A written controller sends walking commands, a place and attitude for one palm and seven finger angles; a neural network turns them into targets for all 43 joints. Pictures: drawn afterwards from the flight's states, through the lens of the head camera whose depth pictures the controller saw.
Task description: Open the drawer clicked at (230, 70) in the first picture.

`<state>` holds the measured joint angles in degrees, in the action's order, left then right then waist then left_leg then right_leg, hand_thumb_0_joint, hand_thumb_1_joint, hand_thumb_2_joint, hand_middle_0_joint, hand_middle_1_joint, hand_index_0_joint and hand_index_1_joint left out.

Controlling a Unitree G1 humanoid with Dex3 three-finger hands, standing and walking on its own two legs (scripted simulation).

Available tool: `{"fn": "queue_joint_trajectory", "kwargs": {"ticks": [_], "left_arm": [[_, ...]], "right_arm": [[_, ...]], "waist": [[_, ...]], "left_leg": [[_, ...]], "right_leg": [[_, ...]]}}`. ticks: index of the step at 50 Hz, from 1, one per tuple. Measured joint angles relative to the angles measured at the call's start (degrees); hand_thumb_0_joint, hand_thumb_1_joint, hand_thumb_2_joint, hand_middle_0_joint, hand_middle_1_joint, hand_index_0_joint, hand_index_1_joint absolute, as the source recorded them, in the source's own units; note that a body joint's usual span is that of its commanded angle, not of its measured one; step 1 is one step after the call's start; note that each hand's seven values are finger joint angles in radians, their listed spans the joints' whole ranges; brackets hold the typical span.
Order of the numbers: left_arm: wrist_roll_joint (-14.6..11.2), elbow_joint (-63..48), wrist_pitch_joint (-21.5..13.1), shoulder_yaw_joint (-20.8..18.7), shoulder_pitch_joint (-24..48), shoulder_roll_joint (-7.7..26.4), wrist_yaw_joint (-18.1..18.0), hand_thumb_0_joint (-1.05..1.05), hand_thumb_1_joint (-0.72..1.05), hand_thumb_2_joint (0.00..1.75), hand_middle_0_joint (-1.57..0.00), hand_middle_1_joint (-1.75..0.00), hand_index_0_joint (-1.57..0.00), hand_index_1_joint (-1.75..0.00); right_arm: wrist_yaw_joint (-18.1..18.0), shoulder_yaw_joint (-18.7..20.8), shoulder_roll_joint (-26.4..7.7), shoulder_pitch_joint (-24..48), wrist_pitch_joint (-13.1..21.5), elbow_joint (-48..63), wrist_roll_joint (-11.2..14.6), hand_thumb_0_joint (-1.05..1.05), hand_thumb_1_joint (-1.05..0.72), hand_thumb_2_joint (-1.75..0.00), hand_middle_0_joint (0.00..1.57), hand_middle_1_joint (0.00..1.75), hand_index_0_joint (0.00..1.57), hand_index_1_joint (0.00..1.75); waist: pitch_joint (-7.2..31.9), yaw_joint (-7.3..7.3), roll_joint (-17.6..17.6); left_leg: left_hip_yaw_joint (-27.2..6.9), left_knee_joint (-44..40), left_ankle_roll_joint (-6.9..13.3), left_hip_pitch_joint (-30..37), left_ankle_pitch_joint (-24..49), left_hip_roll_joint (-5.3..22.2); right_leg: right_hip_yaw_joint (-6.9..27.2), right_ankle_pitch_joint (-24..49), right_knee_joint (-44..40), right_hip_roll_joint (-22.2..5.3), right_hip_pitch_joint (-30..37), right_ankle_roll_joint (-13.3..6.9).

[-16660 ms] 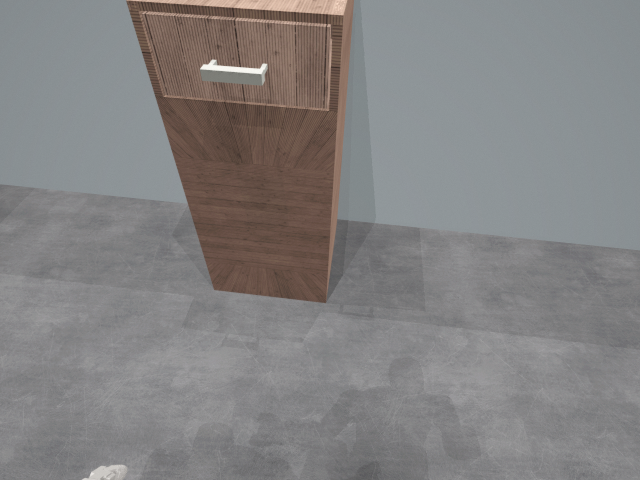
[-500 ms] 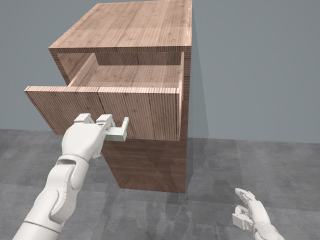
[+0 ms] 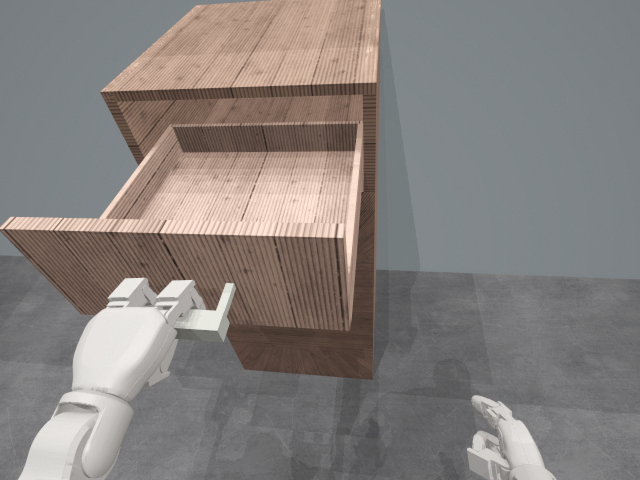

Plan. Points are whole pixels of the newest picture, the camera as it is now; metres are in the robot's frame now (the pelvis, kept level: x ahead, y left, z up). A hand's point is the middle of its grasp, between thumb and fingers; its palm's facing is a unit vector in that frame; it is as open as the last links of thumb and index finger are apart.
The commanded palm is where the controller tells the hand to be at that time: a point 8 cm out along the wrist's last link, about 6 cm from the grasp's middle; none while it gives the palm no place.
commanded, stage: pull the drawer open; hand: left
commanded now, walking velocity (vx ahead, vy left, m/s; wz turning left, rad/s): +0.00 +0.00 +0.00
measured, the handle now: (176, 306) +0.27 +0.20 +0.12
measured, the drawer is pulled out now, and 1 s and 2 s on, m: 0.29 0.29 0.30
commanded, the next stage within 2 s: open the thumb to release the handle in 0.32 s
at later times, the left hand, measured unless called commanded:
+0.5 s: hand (153, 366) +0.21 +0.21 +0.10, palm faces +0.08 -0.10 -0.99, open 6.0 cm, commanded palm +0.18 +0.23 +0.15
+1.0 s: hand (153, 366) +0.21 +0.21 +0.10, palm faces +0.07 -0.12 -0.99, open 13.1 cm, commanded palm +0.17 +0.21 +0.15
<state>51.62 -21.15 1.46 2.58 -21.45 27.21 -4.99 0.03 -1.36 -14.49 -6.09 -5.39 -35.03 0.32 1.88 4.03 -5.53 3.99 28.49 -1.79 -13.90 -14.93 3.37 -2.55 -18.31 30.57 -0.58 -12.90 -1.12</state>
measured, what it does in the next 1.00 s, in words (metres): stands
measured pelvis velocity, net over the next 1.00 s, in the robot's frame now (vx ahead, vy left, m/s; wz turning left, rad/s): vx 0.00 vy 0.00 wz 0.00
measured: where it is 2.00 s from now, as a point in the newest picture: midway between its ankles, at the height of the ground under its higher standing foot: outside the picture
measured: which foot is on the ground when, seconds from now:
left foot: down 0.00-1.00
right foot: down 0.00-1.00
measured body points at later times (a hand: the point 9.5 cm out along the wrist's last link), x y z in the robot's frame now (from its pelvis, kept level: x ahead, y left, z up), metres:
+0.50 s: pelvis +0.01 +0.01 +0.00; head +0.03 -0.04 +0.44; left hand +0.20 +0.21 +0.15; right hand +0.22 -0.21 -0.11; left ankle +0.00 +0.14 -0.74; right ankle -0.02 -0.10 -0.74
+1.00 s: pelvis +0.00 +0.00 +0.00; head +0.00 -0.04 +0.45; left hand +0.20 +0.21 +0.15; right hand +0.23 -0.20 -0.09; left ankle +0.00 +0.14 -0.74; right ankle -0.02 -0.10 -0.74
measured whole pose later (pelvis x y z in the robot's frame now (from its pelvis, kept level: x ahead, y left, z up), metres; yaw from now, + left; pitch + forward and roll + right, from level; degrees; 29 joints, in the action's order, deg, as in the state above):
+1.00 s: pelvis +0.00 +0.00 +0.00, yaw +0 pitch +1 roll +0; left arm 50.8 -24.6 2.2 2.5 -24.4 28.4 -6.3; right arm 0.0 -2.0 -14.4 -4.0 -6.0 -33.6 0.3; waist 1.9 4.3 -5.2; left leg 3.7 30.1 -1.9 -14.8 -15.8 3.7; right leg -2.6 -18.7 31.2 -0.3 -13.3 -1.1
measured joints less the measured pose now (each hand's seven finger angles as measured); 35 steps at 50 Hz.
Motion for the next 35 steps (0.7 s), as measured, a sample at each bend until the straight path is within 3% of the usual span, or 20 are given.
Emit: {"fn": "queue_joint_trajectory", "kwargs": {"ticks": [16, 21, 28, 35], "left_arm": [[-0.9, -6.4, 0.4, -2.2, -9.4, 1.3, -3.0, 0.02, 0.71, 0.77, -0.26, -1.35, -0.37, -1.27], [-0.7, -8.3, 0.2, -2.0, -11.2, 1.3, -3.8, 0.02, 0.70, 0.77, -0.27, -1.35, -0.37, -1.27], [0.6, -5.0, -1.4, 0.3, -4.7, 1.0, -5.6, 0.00, 0.66, 0.78, -0.33, -1.34, -0.39, -1.30], [0.4, -4.1, 1.1, 1.6, -2.9, 0.6, -3.7, 0.00, 0.41, 0.69, -0.37, -1.30, -0.38, -1.29]], "right_arm": [[0.4, 0.0, -0.3, 0.0, 0.9, 2.5, 0.2, 0.02, -0.90, -0.90, 0.20, 0.30, 0.20, 0.30], [0.8, 0.3, -0.5, -0.2, 0.6, 2.7, 0.1, 0.01, -0.90, -0.90, 0.20, 0.30, 0.20, 0.30], [-0.2, 0.9, -0.3, 0.4, 0.8, 0.6, -0.1, 0.01, -0.91, -0.90, 0.20, 0.30, 0.20, 0.30], [0.1, -0.4, 1.1, 1.8, -0.5, 0.3, 0.0, 0.02, -0.91, -0.90, 0.20, 0.30, 0.20, 0.30]], "waist": [[0.7, -1.35, 0.3], [0.9, -0.95, 0.2], [0.1, 1.23, 0.0], [0.9, 1.37, -0.1]], "left_leg": [[1.2, 2.1, 0.0, -1.6, -1.6, 0.6], [1.2, 2.8, 0.2, -2.4, -2.3, 0.4], [-0.4, 3.7, 0.3, -3.7, -2.5, -0.2], [-0.5, 2.8, 0.2, -2.5, -2.1, -0.4]], "right_leg": [[1.3, -0.7, 1.5, 0.5, -2.0, 0.2], [1.3, -1.3, 1.9, 0.3, -2.6, 0.4], [-0.2, -1.9, 2.4, -0.4, -3.0, 0.5], [-0.3, -1.8, 2.0, -0.5, -1.9, 0.4]]}}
